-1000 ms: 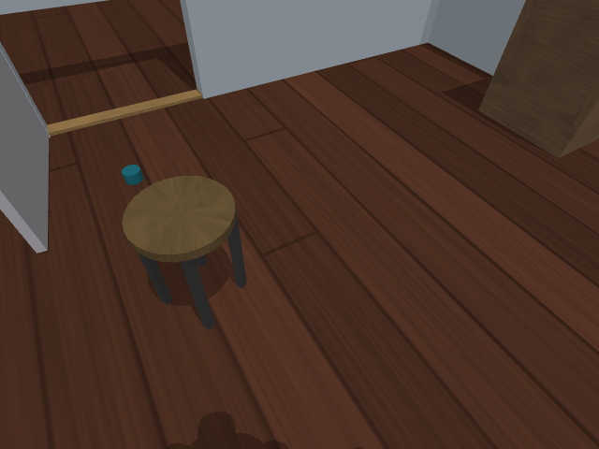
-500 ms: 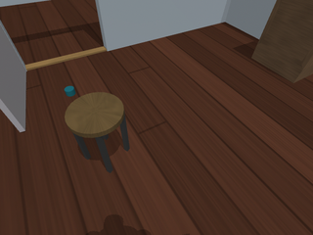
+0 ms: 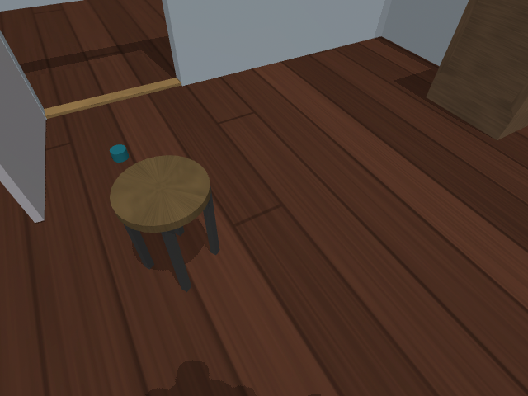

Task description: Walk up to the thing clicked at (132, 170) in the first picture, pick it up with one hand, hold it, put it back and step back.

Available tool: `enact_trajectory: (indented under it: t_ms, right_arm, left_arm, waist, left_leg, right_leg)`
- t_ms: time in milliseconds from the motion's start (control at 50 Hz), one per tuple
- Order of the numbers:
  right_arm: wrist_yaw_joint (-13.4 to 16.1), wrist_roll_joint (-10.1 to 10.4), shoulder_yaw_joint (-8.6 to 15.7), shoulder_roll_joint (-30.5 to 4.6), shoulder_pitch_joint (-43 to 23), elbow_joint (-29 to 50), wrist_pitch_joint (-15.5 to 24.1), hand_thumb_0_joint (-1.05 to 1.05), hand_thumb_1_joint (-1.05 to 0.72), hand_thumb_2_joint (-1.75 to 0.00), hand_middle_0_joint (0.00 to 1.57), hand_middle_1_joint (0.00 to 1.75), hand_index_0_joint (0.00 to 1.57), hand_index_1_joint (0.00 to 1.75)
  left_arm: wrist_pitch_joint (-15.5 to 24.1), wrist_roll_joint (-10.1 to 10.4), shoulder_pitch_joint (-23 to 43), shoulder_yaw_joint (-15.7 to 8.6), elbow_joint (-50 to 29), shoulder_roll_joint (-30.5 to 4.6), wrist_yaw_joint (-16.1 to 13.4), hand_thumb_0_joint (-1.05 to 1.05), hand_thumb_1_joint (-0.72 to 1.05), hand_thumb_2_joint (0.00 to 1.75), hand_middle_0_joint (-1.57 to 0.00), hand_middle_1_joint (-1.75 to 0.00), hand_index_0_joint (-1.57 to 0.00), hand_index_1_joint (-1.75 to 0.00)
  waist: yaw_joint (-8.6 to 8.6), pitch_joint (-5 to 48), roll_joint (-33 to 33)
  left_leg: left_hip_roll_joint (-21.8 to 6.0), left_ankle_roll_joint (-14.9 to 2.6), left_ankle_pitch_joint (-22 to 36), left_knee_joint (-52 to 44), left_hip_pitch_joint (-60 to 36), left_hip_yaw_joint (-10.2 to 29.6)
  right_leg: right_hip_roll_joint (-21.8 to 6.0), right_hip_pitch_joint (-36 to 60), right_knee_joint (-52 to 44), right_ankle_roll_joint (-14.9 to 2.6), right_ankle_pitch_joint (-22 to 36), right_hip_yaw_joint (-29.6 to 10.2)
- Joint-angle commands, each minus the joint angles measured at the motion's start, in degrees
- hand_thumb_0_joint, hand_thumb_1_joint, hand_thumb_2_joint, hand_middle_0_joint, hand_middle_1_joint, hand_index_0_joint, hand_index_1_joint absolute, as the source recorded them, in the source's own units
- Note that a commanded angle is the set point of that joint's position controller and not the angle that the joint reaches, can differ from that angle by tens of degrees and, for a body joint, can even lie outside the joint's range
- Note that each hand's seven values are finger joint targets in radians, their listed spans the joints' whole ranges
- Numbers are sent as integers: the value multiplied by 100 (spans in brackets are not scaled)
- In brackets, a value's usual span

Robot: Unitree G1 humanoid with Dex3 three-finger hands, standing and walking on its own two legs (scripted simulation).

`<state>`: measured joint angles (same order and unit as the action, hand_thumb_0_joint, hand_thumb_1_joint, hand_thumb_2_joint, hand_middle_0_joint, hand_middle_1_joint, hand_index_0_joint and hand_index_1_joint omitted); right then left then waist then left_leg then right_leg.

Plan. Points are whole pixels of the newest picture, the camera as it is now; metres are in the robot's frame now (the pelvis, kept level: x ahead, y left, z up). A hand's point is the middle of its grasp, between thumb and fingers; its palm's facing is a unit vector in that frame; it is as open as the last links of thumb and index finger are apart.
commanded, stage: stand
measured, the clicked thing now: (119, 153) +1.50 +0.78 -0.75
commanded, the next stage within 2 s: walk up in 0.12 s
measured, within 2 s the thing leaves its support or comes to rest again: neither
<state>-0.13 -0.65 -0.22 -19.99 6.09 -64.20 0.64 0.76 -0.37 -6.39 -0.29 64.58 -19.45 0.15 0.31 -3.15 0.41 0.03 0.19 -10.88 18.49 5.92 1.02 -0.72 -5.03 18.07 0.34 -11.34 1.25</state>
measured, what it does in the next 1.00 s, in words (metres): steps on the spot, turning right: right foot, then left foot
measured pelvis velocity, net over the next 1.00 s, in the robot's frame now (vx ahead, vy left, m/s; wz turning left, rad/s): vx -0.03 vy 0.03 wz -0.42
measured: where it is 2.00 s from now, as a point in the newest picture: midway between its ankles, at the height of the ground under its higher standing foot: outside the picture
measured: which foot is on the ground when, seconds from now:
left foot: down 0.00-0.58, up 0.60-0.84, down 0.86-1.00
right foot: down 0.00-0.32, up 0.34-0.54, down 0.56-0.88, up 0.90-1.00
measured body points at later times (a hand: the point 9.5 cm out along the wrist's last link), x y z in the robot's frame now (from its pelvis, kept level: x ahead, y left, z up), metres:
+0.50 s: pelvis -0.03 +0.01 -0.02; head +0.02 +0.00 +0.43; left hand +0.12 +0.31 -0.13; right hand +0.02 -0.33 -0.13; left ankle -0.01 +0.12 -0.75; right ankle -0.05 -0.12 -0.72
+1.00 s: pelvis -0.03 +0.03 -0.03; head +0.01 +0.03 +0.42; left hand +0.19 +0.29 -0.15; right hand -0.10 -0.29 -0.14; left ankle +0.04 +0.13 -0.75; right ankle -0.08 -0.10 -0.70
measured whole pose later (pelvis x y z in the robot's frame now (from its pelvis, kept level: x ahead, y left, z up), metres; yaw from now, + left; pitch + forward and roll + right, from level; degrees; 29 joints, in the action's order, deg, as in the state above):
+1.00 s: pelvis -0.03 +0.03 -0.03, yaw -24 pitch -3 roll +0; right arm -0.9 -2.0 3.2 -21.0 13.5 -49.4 0.1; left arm -0.8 -0.5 -12.7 -3.1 48.1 -24.3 -0.6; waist -1.0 -7.7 -1.8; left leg -2.4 -0.3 -19.6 39.5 17.1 -2.2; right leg 4.2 -25.1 59.2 -1.1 -29.0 -6.5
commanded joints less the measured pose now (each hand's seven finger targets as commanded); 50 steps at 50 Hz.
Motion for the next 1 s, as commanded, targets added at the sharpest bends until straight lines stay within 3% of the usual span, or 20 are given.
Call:
enact_trajectory:
  t_ms: [0,80,120,240,280,300,340,420,520,540,560,580,640,740,820,840,860,880,920,980]
  right_arm:
    - [86,31,200,-1193,-177,318,130,0,-90,-90,20,30,20,30]
    - [86,32,186,-1194,-181,315,139,0,-90,-90,20,30,20,30]
    - [72,49,542,-1596,-314,684,58,0,-90,-90,20,30,20,30]
    - [0,79,670,-1373,-177,1122,-45,0,-90,-90,20,30,20,30]
    - [-10,51,779,-1566,50,1221,-49,0,-90,-90,20,30,20,30]
    - [1,5,844,-1656,89,1330,-37,0,-90,-90,20,30,20,30]
    - [-11,-72,945,-1747,108,1572,1,0,-90,-90,20,30,20,30]
    - [2,-167,898,-1743,-198,1900,57,0,-90,-90,20,30,20,30]
    - [-96,-59,822,-1518,-22,2157,-156,0,-90,-90,20,30,20,30]
    - [-118,-15,709,-1178,80,2302,-191,0,-90,-90,20,30,20,30]
    - [-110,-27,598,-889,-47,2473,-262,0,-90,-90,20,30,20,30]
    - [-36,-22,714,-1305,-174,2430,-314,0,-90,-90,20,30,20,30]
    - [-11,41,711,-1390,339,2079,-275,0,-90,-90,20,30,20,30]
    - [-30,-57,694,-1280,444,2058,-194,0,-90,-90,20,30,20,30]
    - [44,-101,781,-1310,1234,1764,-41,0,-90,-90,20,30,20,30]
    - [70,-203,841,-1616,1234,1823,20,0,-90,-90,20,30,20,30]
    - [61,-177,908,-2115,861,1989,73,0,-90,-90,20,30,20,30]
    - [17,-101,963,-2286,692,2011,93,0,-90,-90,20,30,20,30]
    - [51,-96,836,-1890,358,2063,157,0,-90,-90,20,30,20,30]
    - [43,-114,789,-1825,557,1966,186,0,-90,-90,20,30,20,30]
  left_arm:
    - [105,-4,177,-215,-345,-1269,-84,0,90,90,-20,-30,-20,-30]
    - [98,-7,150,-207,-331,-1245,-74,0,90,90,-20,-30,-20,-30]
    - [47,11,42,-355,-705,-1591,-73,0,90,90,-20,-30,-20,-30]
    - [20,-52,-99,-439,-1286,-1583,-108,0,90,90,-20,-30,-20,-30]
    - [-17,-45,-60,-381,-1472,-1356,-99,0,90,90,-20,-30,-20,-30]
    - [-70,-66,-155,-384,-1515,-1256,-100,0,90,90,-20,-30,-20,-30]
    - [-144,-96,-350,-435,-1625,-1373,-99,0,90,90,-20,-30,-20,-30]
    - [-126,6,-817,-496,-1705,-1287,128,0,90,90,-20,-30,-20,-30]
    - [63,-133,-1497,-675,-1627,-1434,14,0,90,90,-20,-30,-20,-30]
    - [140,-174,-1690,-823,-1680,-1920,-56,0,90,90,-20,-30,-20,-30]
    - [225,-224,-1443,-867,-1958,-2346,-112,0,90,90,-20,-30,-20,-30]
    - [202,-187,-1299,-854,-2052,-2432,-134,0,90,90,-20,-30,-20,-30]
    - [174,-109,-825,-702,-2170,-1895,-212,0,90,90,-20,-30,-20,-30]
    - [136,-168,-1119,-706,-2246,-1889,-188,0,90,90,-20,-30,-20,-30]
    - [-17,-41,-569,-581,-2459,-1665,-144,0,90,90,-20,-30,-20,-30]
    - [-43,0,-766,-482,-2492,-1274,-150,0,90,90,-20,-30,-20,-30]
    - [-69,0,-856,-423,-2432,-1138,-185,0,90,90,-20,-30,-20,-30]
    - [-66,-70,-770,-582,-2279,-1733,-254,0,90,90,-20,-30,-20,-30]
    - [-55,-19,-1012,-631,-2031,-1699,-189,0,90,90,-20,-30,-20,-30]
    - [11,-17,-996,-616,-1936,-1525,-37,0,90,90,-20,-30,-20,-30]
  waist:
    - [-13,522,-29]
    - [-8,464,-42]
    - [-141,381,-153]
    - [-157,581,-549]
    - [-327,645,98]
    - [-371,651,798]
    - [-247,294,719]
    - [-51,70,980]
    - [164,574,365]
    - [296,538,-1008]
    - [203,341,-1428]
    - [261,295,-993]
    - [-73,147,-755]
    - [89,288,-1077]
    - [-381,420,-770]
    - [-338,407,242]
    - [-225,234,1376]
    - [-286,74,1041]
    - [31,-163,547]
    - [-60,1,1048]
  left_leg:
    - [-709,-148,1247,-196,-72,469]
    - [-709,-138,1217,-233,-66,479]
    - [-480,-214,713,730,-288,-31]
    - [-451,-417,120,1262,-143,127]
    - [-1207,-886,106,626,-554,650]
    - [-2136,-1370,762,182,-393,1117]
    - [-2802,-1782,1563,-114,164,1349]
    - [-1865,-1134,992,399,180,91]
    - [-1299,-683,512,2385,809,-674]
    - [-718,-381,-595,3794,1741,-869]
    - [-99,-54,-2523,4364,2794,-332]
    - [-374,11,-2766,4845,2425,217]
    - [-516,-12,-1927,4380,2209,178]
    - [-256,-34,-1820,3166,1751,-48]
    - [-7,-191,-665,1299,75,-197]
    - [-797,-421,-1100,366,-28,1127]
    - [-2111,-907,-1635,-353,343,2967]
    - [-2654,-1491,-1566,-373,1074,3364]
    - [-1992,-1375,-668,93,995,2127]
    - [-1524,-1158,95,480,624,1109]
  right_leg:
    - [-723,122,-204,-176,1134,-525]
    - [-713,102,-227,-161,1071,-511]
    - [-720,-786,352,-306,2190,-1028]
    - [-759,-1451,886,-698,1842,-1632]
    - [-89,-2082,2025,-388,892,-931]
    - [291,-2141,3199,-226,-1101,-275]
    - [-94,-2252,4346,-152,-2175,-378]
    - [-268,-1889,2886,-164,-1602,-163]
    - [295,-151,949,-254,-288,258]
    - [-665,214,295,-595,230,-1524]
    - [-1964,-14,-82,-1379,528,-3759]
    - [-2260,-656,-69,-1961,462,-3938]
    - [-1208,-768,604,-1253,796,-2133]
    - [-995,-951,927,-1291,1085,-2030]
    - [-733,-2107,1823,-872,883,-1750]
    - [-144,-2509,2728,-479,115,-1448]
    - [755,-2998,3644,-224,-1948,-901]
    - [482,-2485,4443,-173,-2439,-1187]
    - [315,-2518,4734,-167,-1981,-1131]
    - [194,-2255,3706,-147,-1787,-611]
